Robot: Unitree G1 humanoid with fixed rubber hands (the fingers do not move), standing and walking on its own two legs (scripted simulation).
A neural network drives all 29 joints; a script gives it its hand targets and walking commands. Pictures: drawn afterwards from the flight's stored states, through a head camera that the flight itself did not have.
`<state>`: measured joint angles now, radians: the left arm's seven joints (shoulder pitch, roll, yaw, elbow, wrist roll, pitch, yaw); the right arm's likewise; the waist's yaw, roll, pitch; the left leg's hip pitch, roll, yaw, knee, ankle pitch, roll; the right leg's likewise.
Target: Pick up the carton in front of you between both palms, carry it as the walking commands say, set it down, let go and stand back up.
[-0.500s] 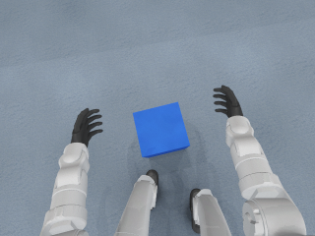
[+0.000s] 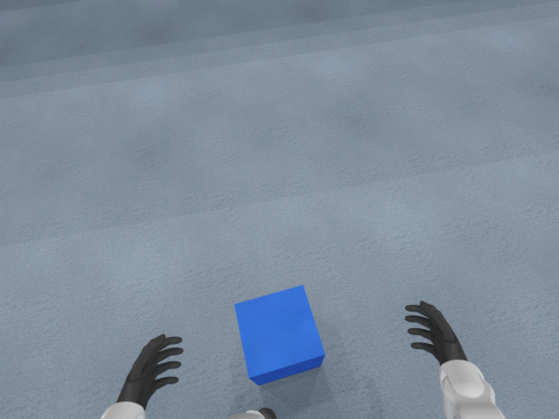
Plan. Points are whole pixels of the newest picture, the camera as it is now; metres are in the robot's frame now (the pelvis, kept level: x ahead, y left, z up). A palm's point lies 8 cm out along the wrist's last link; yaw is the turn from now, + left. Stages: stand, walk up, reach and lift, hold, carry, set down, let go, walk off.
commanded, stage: let go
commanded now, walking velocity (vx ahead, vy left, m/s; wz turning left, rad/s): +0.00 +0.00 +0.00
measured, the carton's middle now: (279, 337) +0.35 +0.07 -0.64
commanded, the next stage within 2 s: stand in 0.58 s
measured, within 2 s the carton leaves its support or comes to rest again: neither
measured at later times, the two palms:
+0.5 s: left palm (145, 391) +0.16 +0.22 -0.06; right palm (500, 407) +0.16 -0.25 -0.06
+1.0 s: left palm (102, 414) +0.13 +0.29 -0.10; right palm out of the picture +0.12 -0.28 -0.07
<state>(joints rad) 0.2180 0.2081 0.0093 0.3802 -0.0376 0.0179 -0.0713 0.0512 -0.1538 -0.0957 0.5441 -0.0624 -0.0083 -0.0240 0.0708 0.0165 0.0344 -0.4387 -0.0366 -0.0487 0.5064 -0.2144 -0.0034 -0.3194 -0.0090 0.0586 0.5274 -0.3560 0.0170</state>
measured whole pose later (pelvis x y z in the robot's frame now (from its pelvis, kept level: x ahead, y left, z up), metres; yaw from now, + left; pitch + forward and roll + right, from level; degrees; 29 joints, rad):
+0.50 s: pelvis +0.00 -0.02 +0.00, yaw +0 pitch -2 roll +1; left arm 0.22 0.23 0.04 0.39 0.02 0.19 -0.02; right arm 0.23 -0.20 -0.02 0.48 0.01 0.07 0.02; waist 0.01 -0.03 0.05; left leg -0.20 -0.01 -0.06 0.46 -0.22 -0.03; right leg -0.08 0.01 0.05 0.47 -0.35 -0.01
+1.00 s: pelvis +0.01 +0.01 +0.00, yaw -2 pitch -1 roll +0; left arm 0.24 0.36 0.04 0.70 0.04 0.01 0.02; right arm 0.16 -0.32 -0.05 0.79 -0.04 0.01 -0.02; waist -0.01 -0.06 0.03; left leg -0.26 -0.02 -0.01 0.54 -0.28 0.02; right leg -0.11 0.00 0.09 0.48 -0.36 0.03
